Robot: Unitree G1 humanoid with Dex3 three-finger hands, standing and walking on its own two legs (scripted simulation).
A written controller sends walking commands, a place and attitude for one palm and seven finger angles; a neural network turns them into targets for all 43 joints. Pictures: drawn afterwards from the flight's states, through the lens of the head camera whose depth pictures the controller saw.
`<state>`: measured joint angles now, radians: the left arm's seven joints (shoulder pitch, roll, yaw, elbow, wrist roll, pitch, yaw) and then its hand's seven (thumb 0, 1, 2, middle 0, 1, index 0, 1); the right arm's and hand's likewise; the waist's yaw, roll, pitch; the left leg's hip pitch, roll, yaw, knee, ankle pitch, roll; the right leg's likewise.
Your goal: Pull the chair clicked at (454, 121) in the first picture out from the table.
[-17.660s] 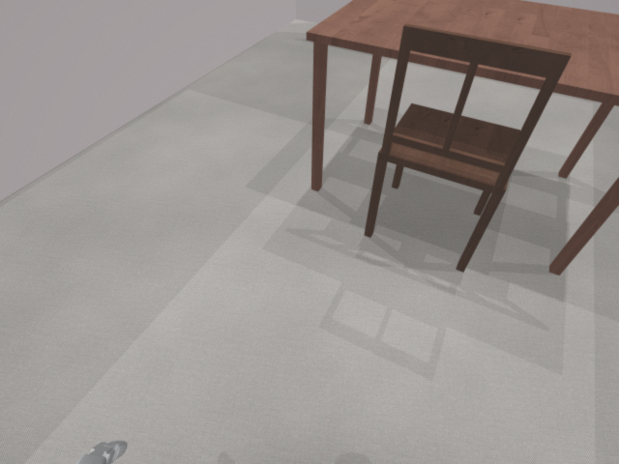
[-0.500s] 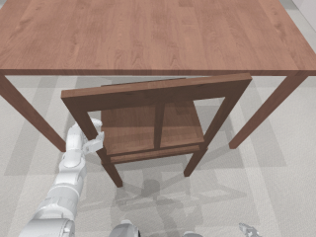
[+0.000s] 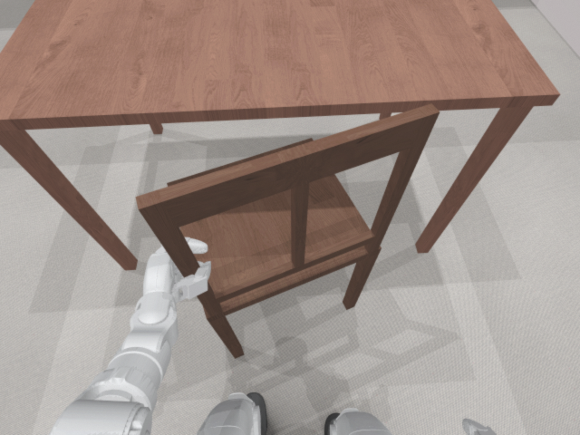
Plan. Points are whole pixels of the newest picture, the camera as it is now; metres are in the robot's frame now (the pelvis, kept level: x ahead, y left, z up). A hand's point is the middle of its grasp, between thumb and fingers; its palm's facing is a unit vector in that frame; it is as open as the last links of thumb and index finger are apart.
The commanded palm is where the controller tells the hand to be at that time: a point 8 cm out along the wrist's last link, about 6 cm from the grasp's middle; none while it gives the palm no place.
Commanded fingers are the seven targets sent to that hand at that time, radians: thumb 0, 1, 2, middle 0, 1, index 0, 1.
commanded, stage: step backward, pulling the chair out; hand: left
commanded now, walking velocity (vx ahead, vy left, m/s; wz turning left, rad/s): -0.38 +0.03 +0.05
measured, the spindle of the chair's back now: (298, 229) +0.45 -0.01 -0.08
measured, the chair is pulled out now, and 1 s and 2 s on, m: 0.11 0.17 0.35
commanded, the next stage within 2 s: none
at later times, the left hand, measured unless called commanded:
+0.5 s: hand (206, 303) +0.31 +0.13 -0.07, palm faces +0.09 -0.97 -0.21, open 5.7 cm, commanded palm +0.30 +0.18 -0.07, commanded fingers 0.00 0.90 0.90 -0.50 -1.45 -0.50 -1.45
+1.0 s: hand (210, 333) +0.26 +0.12 -0.06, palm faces -0.02 -0.97 -0.23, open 5.7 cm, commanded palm +0.23 +0.17 -0.06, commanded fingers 0.00 0.90 0.90 -0.50 -1.45 -0.50 -1.45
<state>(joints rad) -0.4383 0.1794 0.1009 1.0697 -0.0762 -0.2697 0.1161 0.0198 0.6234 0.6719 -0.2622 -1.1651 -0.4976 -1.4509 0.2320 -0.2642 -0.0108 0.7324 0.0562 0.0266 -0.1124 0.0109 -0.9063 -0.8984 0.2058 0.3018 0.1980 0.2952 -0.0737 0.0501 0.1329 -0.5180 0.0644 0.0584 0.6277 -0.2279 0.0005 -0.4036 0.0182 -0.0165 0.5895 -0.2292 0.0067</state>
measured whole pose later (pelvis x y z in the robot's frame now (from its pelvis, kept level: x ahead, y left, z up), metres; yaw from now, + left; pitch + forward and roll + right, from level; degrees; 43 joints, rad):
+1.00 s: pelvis -0.11 -0.02 +0.00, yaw -2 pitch +0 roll -2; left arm -0.46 0.24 0.06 0.92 -0.02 -0.20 0.10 -0.02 0.65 0.69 -0.18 -1.16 -0.44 -1.42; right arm 0.17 -0.23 0.00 0.65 0.02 0.01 -0.08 0.01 -0.91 -0.90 0.20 0.30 0.20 0.30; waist -0.06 0.02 0.22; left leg -0.47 0.08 -0.05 0.62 -0.16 -0.04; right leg -0.41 0.00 -0.04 0.60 -0.21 0.00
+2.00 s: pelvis -0.28 +0.01 +0.01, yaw +1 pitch +1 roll -1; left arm -0.47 0.11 -0.11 0.92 0.01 -0.18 0.09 0.04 0.67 0.79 -0.11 -1.20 -0.38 -1.33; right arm 0.20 -0.21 0.00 0.69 0.01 0.05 -0.07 0.01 -0.91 -0.90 0.20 0.30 0.20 0.29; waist -0.04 0.09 0.21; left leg -0.28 0.13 0.03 0.64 -0.30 -0.07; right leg -0.34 0.00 -0.08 0.54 -0.21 -0.03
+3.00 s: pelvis -0.34 +0.05 +0.01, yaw -1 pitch -2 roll +1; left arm -0.30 0.08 -0.14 0.93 0.01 -0.15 0.06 0.07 0.61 0.83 -0.10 -1.25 -0.46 -1.34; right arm 0.21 -0.23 0.00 0.71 0.02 0.06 -0.11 0.01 -0.91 -0.90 0.20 0.30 0.19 0.29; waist -0.04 0.04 0.08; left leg -0.19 0.06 0.06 0.47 -0.24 -0.04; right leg -0.21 -0.05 -0.02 0.50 -0.25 0.02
